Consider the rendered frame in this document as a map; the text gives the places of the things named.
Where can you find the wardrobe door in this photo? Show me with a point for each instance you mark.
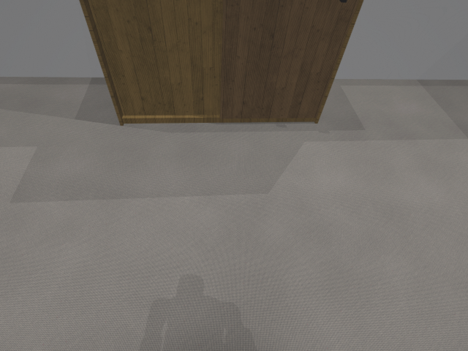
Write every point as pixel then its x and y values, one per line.
pixel 278 56
pixel 164 56

